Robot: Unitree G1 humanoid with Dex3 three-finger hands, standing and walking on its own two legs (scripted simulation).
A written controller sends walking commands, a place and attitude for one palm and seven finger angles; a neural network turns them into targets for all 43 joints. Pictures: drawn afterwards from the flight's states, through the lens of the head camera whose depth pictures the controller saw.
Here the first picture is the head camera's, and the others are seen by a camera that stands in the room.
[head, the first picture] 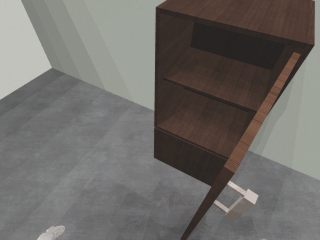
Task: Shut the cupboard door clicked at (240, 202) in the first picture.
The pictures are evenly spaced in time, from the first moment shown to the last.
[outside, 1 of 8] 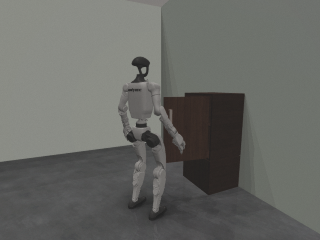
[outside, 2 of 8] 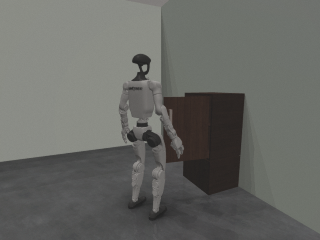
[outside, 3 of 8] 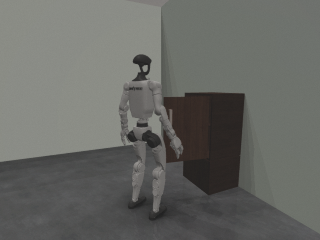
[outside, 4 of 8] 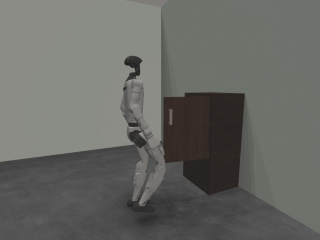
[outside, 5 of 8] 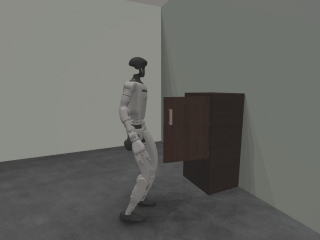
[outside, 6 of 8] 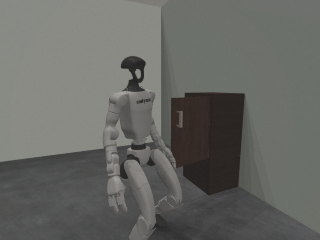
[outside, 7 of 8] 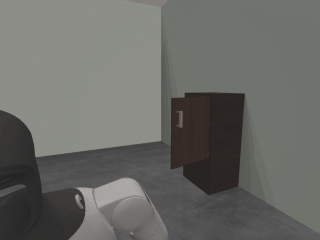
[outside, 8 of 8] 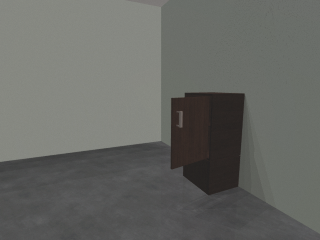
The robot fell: yes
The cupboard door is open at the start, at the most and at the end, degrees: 81 101 100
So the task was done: no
